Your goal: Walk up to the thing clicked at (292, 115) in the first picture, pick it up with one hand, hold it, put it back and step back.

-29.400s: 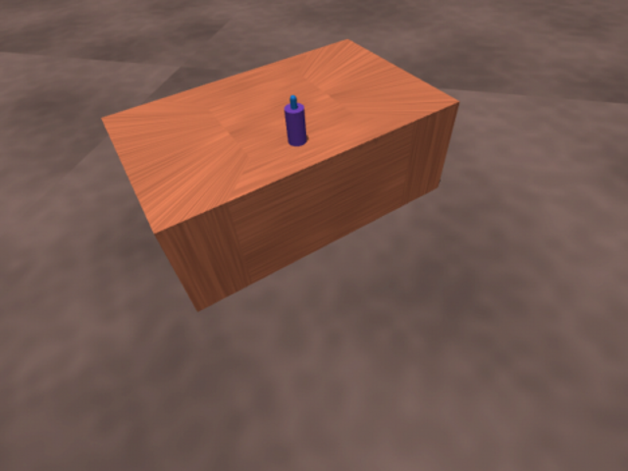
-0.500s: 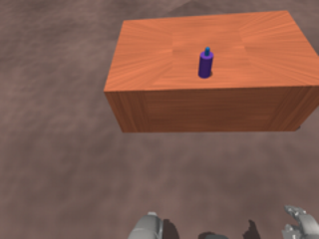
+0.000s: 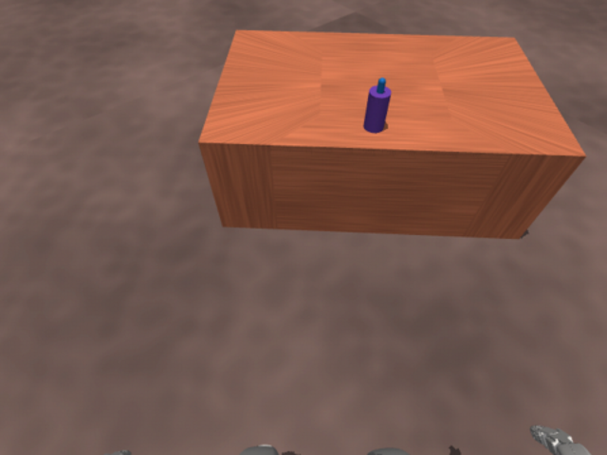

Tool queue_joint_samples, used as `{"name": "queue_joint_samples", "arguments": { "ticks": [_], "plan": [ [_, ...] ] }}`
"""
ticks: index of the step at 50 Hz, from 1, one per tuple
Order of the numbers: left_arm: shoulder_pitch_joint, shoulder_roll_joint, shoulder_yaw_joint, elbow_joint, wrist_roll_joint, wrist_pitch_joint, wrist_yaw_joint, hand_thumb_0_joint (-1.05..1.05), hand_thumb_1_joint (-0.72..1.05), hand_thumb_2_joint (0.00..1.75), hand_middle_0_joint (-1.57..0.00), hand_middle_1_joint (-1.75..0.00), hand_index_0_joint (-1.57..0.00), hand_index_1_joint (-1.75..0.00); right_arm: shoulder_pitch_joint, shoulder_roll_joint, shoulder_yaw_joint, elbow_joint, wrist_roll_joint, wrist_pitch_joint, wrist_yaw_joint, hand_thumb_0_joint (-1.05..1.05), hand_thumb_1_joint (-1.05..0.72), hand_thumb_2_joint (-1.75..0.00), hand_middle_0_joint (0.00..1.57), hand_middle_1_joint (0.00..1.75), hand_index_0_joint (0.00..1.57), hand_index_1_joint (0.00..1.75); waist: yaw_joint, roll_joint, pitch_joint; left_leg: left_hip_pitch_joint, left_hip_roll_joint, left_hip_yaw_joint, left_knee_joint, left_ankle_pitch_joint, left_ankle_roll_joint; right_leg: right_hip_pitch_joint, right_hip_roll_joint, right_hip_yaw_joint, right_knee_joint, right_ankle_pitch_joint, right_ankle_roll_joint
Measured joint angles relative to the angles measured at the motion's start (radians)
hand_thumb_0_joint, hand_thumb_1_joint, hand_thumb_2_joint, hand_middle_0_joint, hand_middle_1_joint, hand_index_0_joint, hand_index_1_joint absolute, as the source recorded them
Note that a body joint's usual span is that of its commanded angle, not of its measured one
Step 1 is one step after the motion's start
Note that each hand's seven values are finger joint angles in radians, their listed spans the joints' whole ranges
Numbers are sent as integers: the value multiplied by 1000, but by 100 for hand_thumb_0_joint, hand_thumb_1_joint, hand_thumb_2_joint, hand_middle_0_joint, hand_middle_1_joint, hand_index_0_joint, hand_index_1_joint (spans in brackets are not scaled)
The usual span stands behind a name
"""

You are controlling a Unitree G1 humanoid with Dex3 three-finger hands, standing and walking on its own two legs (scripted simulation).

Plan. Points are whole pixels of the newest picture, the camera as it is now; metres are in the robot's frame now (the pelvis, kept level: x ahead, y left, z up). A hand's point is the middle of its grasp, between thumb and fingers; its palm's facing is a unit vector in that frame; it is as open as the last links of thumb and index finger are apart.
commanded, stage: step back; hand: right
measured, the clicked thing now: (377, 103) +1.10 -0.19 -0.23
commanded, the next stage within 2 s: stand in 0.96 s
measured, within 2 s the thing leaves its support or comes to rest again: neither
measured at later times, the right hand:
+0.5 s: hand out of the picture +0.03 -0.26 -0.14, palm faces -0.02 +0.93 -0.38, open 7.4 cm
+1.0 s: hand out of the picture +0.09 -0.27 -0.15, palm faces -0.08 +0.93 -0.37, open 7.4 cm
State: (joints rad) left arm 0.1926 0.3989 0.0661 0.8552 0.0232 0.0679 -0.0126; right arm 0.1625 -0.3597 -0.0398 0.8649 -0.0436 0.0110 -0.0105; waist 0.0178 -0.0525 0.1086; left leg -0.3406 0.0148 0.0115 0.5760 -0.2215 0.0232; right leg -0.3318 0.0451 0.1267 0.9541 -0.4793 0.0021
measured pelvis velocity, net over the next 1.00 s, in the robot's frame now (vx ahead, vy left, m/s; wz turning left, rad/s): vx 0.01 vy -0.02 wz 0.05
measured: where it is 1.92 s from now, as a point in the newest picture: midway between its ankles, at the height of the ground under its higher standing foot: outside the picture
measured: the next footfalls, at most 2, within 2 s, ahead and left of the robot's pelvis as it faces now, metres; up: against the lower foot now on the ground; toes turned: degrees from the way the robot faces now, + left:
right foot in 0.06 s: -0.02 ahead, -0.14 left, +0.00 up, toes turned +1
left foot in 0.34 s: +0.03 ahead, +0.10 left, +0.00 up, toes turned +2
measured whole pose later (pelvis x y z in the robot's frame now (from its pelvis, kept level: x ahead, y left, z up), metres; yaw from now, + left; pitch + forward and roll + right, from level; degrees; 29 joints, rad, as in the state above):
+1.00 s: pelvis +0.01 -0.02 +0.00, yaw +3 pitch -2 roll +0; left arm 0.06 0.35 0.03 1.01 0.00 0.00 -0.01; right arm 0.17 -0.36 -0.03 1.05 -0.02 -0.01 0.00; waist 0.01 -0.01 0.07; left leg -0.22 -0.01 -0.02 0.57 -0.32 0.00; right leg -0.29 -0.06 -0.04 0.58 -0.26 0.02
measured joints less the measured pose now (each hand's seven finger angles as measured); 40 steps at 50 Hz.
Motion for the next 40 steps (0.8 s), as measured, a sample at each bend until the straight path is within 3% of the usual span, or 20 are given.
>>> {"name": "queue_joint_samples", "arguments": {
  "ticks": [2,3,5,7,9,13,16,18,20,23,26,32,35,37,40],
  "plan": [
    [26,2,-2,27,3,-16,-5,1,91,90,-20,-30,-21,-30,-15,-9,-5,-9,-3,-1,6,1,-90,-90,21,30,21,30,4,0,-12,-19,13,22,20,-1,-1,88,-31,-27,-195,-37,-1],
    [36,0,-2,44,4,-26,-5,1,91,90,-20,-30,-21,-30,-22,-16,-8,-13,-4,1,10,1,-90,-90,21,30,21,30,7,6,-17,-30,23,30,40,-6,-5,136,-38,-41,-310,-6,-6],
    [37,-32,-1,88,14,-44,-1,1,91,90,-20,-30,-21,-30,-26,-41,-19,-4,-2,10,10,0,-90,-90,21,30,21,30,-10,81,-1,-40,64,-17,97,-46,0,187,9,-80,-389,107,-7],
    [69,-43,-5,100,27,-54,-2,1,91,90,-20,-30,-21,-30,5,-40,-24,19,2,20,7,0,-90,-90,21,30,21,30,2,87,-42,-61,31,-58,157,-175,-11,183,8,-81,-392,112,-19],
    [95,-43,-6,111,29,-56,0,1,91,90,-20,-30,-21,-30,26,-37,-21,45,11,21,15,1,-90,-90,21,30,21,30,30,60,-70,-64,-8,-62,224,-202,-19,171,-23,-60,-385,104,-37],
    [94,-52,-7,125,26,-68,1,1,90,90,-20,-30,-21,-30,63,-54,-23,71,20,4,23,1,-90,-90,21,30,21,30,13,77,-73,-38,-22,-79,212,-181,-26,179,-46,-84,-425,140,-7],
    [74,-41,-4,107,25,-75,-6,1,90,90,-20,-30,-21,-30,93,-53,-22,97,17,0,28,1,-91,-90,21,30,20,30,10,81,-65,7,-17,-46,122,-196,-32,172,-58,-112,-413,128,4],
    [56,-24,-3,97,21,-71,-7,1,90,90,-20,-30,-21,-30,102,-40,-25,115,15,-9,28,1,-91,-90,21,30,20,30,6,64,-53,49,-29,-22,24,-104,-21,162,-79,-125,-380,106,14],
    [43,-4,0,93,14,-63,-2,1,90,90,-20,-30,-21,-30,96,-14,-26,125,9,-24,25,1,-91,-90,21,30,21,30,15,16,-30,77,-60,8,-16,-23,-4,133,-110,-96,-297,84,-1],
    [30,2,-5,108,3,-45,3,1,91,90,-20,-30,-21,-30,103,6,-22,112,8,-48,25,1,-90,-90,21,30,21,30,-9,19,-32,86,-52,1,-21,-38,12,48,-71,-79,-106,0,-29],
    [17,17,-4,108,-2,-44,-2,1,91,90,-20,-30,-21,-30,112,23,-15,104,9,-58,20,1,-90,-90,21,30,21,30,-17,7,-32,115,-43,0,-64,-25,9,-17,-62,-74,-30,22,-40],
    [-20,17,-2,109,-9,-55,-5,1,91,90,-20,-30,-21,-30,92,16,-7,95,10,-50,11,1,-90,-90,21,30,21,30,-27,3,-15,129,-31,-3,-54,-44,-7,-14,-98,-105,-249,108,-19],
    [-44,-1,-4,121,-7,-66,4,1,91,90,-20,-30,-21,-30,69,-2,-2,95,24,-29,5,1,-90,-90,21,30,21,30,-24,29,-7,103,-11,-12,29,-95,-24,36,-80,-128,-377,251,-8],
    [-59,-28,-9,129,-1,-71,8,1,91,90,-20,-30,-21,-30,51,-14,-2,103,34,-12,-2,1,-90,-90,21,30,21,30,-30,73,-7,83,10,-50,82,-122,-25,46,-57,-158,-374,247,2],
    [-71,-46,-22,132,5,-68,4,1,91,90,-20,-30,-21,-30,37,-10,3,117,37,0,-5,1,-90,-90,21,30,21,30,-11,63,-31,58,-23,-54,159,-250,-19,30,-76,-153,-346,217,-6]
  ]
}}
